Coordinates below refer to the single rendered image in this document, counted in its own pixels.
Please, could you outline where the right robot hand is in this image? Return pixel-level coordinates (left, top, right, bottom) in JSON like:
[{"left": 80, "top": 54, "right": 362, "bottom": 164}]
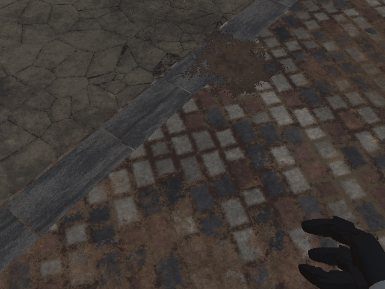
[{"left": 298, "top": 216, "right": 385, "bottom": 289}]

